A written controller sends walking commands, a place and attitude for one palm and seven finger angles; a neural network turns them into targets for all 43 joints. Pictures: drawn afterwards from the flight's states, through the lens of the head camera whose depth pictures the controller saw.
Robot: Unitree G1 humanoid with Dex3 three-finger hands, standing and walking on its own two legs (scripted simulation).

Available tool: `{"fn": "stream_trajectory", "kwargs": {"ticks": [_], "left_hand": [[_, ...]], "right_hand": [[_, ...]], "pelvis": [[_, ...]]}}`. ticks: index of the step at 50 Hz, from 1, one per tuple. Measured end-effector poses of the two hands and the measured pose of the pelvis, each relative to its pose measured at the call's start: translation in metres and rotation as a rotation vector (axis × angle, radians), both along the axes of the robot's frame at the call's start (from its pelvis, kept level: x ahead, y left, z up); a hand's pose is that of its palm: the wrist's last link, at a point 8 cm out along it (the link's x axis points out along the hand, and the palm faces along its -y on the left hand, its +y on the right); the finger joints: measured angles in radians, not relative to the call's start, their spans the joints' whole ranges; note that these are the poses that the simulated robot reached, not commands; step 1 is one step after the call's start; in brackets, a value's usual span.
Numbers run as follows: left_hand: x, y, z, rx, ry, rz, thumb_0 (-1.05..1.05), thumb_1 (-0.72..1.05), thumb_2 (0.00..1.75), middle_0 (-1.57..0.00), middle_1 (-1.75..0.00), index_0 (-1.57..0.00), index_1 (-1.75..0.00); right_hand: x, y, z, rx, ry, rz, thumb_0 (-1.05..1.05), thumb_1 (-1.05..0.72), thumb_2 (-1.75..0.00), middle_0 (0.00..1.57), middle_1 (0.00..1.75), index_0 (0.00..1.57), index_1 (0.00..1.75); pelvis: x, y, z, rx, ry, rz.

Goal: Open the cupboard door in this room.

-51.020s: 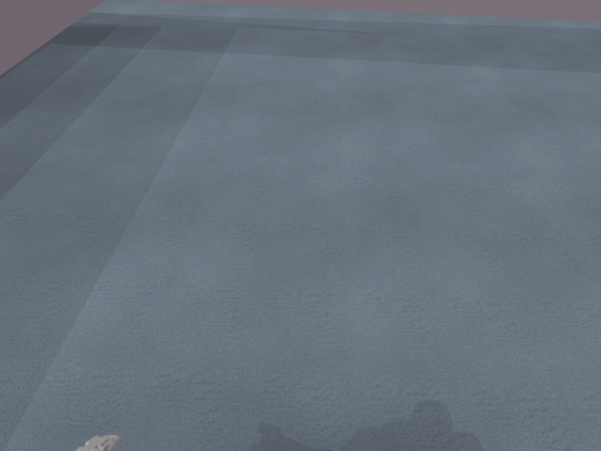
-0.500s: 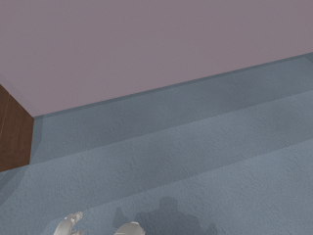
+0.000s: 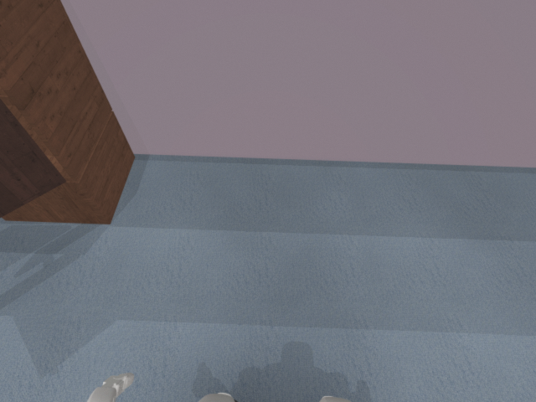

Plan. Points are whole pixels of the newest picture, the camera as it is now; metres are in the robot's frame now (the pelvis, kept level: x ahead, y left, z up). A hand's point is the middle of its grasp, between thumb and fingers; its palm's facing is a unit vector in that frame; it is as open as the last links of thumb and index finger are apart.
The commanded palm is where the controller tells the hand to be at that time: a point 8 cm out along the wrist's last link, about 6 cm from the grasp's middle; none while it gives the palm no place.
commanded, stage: turn to face it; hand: left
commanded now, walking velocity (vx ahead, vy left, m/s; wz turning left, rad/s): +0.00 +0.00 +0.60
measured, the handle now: out of the picture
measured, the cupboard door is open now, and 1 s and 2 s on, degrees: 46 46 46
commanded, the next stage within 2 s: take the last steps up to it in 1.24 s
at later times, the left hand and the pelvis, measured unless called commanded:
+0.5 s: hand out of the picture +0.02 +0.22 -0.17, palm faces +0.34 -0.91 -0.24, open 7.4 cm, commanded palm none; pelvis +0.01 -0.01 +0.00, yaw +19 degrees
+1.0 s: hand out of the picture -0.04 +0.18 -0.19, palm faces +0.59 -0.78 -0.21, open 7.4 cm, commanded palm none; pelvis +0.03 -0.02 -0.01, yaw +36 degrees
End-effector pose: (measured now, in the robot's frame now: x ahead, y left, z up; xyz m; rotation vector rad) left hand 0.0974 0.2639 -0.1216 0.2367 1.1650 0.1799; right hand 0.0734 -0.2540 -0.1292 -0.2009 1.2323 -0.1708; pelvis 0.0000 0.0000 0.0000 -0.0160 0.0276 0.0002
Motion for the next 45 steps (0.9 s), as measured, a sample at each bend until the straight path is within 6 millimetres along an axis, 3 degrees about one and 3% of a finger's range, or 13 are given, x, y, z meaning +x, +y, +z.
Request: {"fn": "stream_trajectory", "kwargs": {"ticks": [4, 9, 14, 20, 27, 34, 39, 45], "left_hand": [[-0.012, -0.010, 0.003, 0.037, -0.036, 0.038, 0.00, 0.91, 0.90, -0.20, -0.29, -0.20, -0.30], [-0.040, -0.024, 0.006, 0.015, 0.007, 0.109, 0.00, 0.91, 0.90, -0.20, -0.29, -0.20, -0.30], [-0.068, -0.028, -0.006, -0.041, 0.042, 0.185, 0.00, 0.91, 0.90, -0.20, -0.30, -0.20, -0.30], [-0.101, -0.012, -0.032, -0.072, 0.097, 0.297, 0.00, 0.91, 0.90, -0.20, -0.30, -0.20, -0.30], [-0.097, -0.003, -0.011, -0.040, 0.037, 0.378, 0.01, 0.91, 0.90, -0.20, -0.29, -0.20, -0.30], [-0.089, -0.015, 0.002, 0.037, -0.064, 0.423, 0.00, 0.91, 0.90, -0.20, -0.29, -0.20, -0.30], [-0.108, -0.035, 0.005, 0.023, -0.037, 0.488, 0.00, 0.91, 0.90, -0.20, -0.29, -0.20, -0.30], [-0.140, -0.052, -0.011, -0.054, 0.006, 0.575, 0.00, 0.91, 0.90, -0.20, -0.30, -0.20, -0.30]], "right_hand": [[0.011, -0.015, -0.014, 0.021, 0.013, 0.030, 0.00, -0.91, -0.90, 0.20, 0.30, 0.20, 0.30], [0.037, -0.019, -0.005, 0.024, 0.012, 0.084, 0.01, -0.91, -0.90, 0.20, 0.30, 0.20, 0.29], [0.073, -0.001, 0.006, 0.014, -0.019, 0.182, 0.01, -0.91, -0.90, 0.19, 0.30, 0.20, 0.29], [0.110, 0.028, 0.008, -0.023, -0.096, 0.311, 0.00, -0.91, -0.90, 0.20, 0.30, 0.20, 0.29], [0.110, 0.033, 0.014, -0.027, -0.046, 0.382, 0.00, -0.91, -0.90, 0.20, 0.30, 0.20, 0.29], [0.125, 0.016, -0.008, 0.013, 0.000, 0.418, 0.00, -0.91, -0.90, 0.20, 0.30, 0.20, 0.30], [0.145, 0.017, -0.006, 0.011, 0.012, 0.469, 0.01, -0.91, -0.90, 0.20, 0.30, 0.20, 0.29], [0.169, 0.049, 0.007, 0.000, -0.019, 0.569, 0.01, -0.91, -0.90, 0.19, 0.30, 0.20, 0.29]], "pelvis": [[0.000, -0.015, -0.008, 0.020, -0.004, 0.056], [0.005, -0.019, 0.001, 0.041, -0.018, 0.125], [0.008, -0.016, 0.002, 0.051, -0.015, 0.195], [0.009, -0.004, -0.011, 0.028, -0.010, 0.270], [0.013, -0.013, 0.003, 0.000, -0.011, 0.355], [0.026, -0.037, -0.007, 0.019, -0.005, 0.439], [0.028, -0.039, -0.002, 0.027, -0.027, 0.517], [0.029, -0.030, -0.001, 0.041, -0.016, 0.591]]}}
